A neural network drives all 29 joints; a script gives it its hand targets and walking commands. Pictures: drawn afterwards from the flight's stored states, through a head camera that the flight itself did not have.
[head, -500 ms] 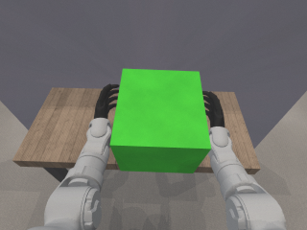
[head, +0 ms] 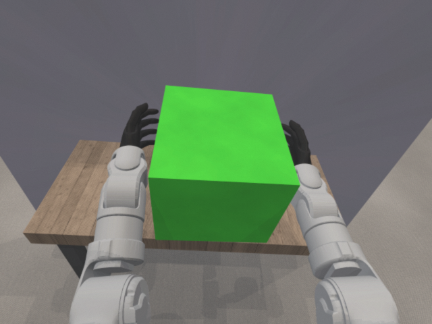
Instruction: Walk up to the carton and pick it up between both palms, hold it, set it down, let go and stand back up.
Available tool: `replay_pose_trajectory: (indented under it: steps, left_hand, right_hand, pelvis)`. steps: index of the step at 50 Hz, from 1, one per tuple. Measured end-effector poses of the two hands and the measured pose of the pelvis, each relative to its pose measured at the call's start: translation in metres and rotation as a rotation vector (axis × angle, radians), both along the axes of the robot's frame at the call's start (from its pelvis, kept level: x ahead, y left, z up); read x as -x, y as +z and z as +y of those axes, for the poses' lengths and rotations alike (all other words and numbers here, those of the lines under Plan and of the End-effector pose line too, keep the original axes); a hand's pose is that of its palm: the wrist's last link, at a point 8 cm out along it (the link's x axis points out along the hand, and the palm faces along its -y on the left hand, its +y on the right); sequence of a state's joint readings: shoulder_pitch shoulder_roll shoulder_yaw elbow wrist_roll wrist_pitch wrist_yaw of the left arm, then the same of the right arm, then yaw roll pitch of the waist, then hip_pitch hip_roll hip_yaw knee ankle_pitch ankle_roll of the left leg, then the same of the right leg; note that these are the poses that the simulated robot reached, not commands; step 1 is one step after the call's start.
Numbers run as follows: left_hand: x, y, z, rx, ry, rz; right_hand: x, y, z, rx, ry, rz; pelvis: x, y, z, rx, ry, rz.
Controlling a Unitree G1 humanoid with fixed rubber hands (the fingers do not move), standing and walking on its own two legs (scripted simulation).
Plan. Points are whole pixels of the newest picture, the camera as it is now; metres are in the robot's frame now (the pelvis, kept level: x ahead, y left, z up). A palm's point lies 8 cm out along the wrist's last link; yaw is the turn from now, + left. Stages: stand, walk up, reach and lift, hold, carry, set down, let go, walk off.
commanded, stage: reach and lift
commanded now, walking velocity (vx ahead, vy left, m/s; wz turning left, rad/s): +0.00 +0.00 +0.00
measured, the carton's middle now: (216, 164) +0.39 -0.03 +0.11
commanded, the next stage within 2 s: hold in 1.42 s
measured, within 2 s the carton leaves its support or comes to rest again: neither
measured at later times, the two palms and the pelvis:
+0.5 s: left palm (134, 144) +0.37 +0.12 +0.18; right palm (302, 162) +0.35 -0.19 +0.15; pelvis +0.00 +0.00 +0.00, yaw -1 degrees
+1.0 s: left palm (130, 140) +0.36 +0.12 +0.20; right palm (305, 157) +0.34 -0.18 +0.17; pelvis -0.02 -0.01 +0.00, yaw -1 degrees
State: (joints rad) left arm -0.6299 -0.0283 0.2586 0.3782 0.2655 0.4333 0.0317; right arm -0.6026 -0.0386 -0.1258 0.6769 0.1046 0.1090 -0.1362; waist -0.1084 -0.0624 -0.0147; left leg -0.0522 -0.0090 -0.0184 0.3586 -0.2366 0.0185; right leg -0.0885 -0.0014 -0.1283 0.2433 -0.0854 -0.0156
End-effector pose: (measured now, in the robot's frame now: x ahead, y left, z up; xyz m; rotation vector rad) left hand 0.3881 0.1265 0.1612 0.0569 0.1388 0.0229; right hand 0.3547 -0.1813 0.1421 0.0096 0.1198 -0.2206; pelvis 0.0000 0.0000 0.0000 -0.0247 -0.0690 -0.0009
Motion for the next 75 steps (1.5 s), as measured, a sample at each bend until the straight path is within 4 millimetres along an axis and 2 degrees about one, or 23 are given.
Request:
replay_pose_trajectory:
  steps: [7,13,23,30,37,43,46,52,58,64,71,75]
  left_hand:
    - [0.011,0.001,0.003,-0.012,0.004,0.01]
    - [0.014,-0.004,0.004,-0.019,0.014,0.041]
    - [0.014,0.018,-0.005,-0.022,0.036,-0.014]
    - [0.016,0.01,-0.007,0.0,0.028,0.036]
    - [0.021,0.026,-0.007,-0.013,0.031,-0.022]
    - [0.019,0.021,-0.006,-0.012,0.024,0.041]
    - [0.021,0.022,-0.004,-0.004,0.023,0.028]
    - [0.023,0.037,-0.001,0.006,0.028,-0.026]
    - [0.016,0.027,0.004,0.018,0.037,0.046]
    - [0.019,0.037,0.008,0.0,0.053,-0.02]
    - [0.019,0.031,0.006,0.0,0.048,0.023]
    - [0.024,0.038,0.005,0.0,0.041,-0.017]
  right_hand:
    - [0.012,-0.011,0.005,-0.014,0.001,0.008]
    - [0.014,-0.019,0.005,-0.017,0.01,0.037]
    - [0.007,0.006,-0.004,-0.004,0.026,-0.018]
    - [0.007,0.004,-0.007,-0.011,0.023,0.026]
    - [0.009,0.016,-0.007,-0.031,0.026,-0.034]
    - [0.008,0.007,-0.006,-0.03,0.025,0.028]
    - [0.01,0.008,-0.004,-0.037,0.026,0.013]
    - [0.009,0.029,-0.002,-0.031,0.024,-0.044]
    - [0.001,0.024,0.002,-0.007,0.039,0.029]
    - [-0.003,0.034,0.007,-0.028,0.053,-0.039]
    - [0.0,0.026,0.005,-0.034,0.046,0.003]
    - [0.006,0.031,0.004,-0.045,0.04,-0.038]
  pelvis:
    - [0.002,-0.001,0.011,0.008,-0.008,-0.033]
    - [0.006,-0.002,0.014,0.006,-0.019,-0.033]
    - [0.005,-0.002,0.005,0.006,-0.026,-0.028]
    - [0.004,-0.001,-0.006,0.0,-0.016,-0.047]
    - [0.008,-0.002,-0.01,-0.001,-0.007,-0.056]
    - [0.013,-0.001,-0.012,-0.011,-0.008,-0.057]
    - [0.015,-0.001,-0.013,-0.012,-0.009,-0.045]
    - [0.017,-0.001,-0.013,-0.01,-0.011,-0.039]
    - [0.017,-0.001,-0.014,-0.015,-0.014,-0.035]
    - [0.013,-0.001,-0.012,-0.002,-0.005,-0.038]
    - [0.008,-0.001,-0.009,0.0,0.004,-0.056]
    - [0.006,-0.002,-0.006,0.004,0.0,-0.055]
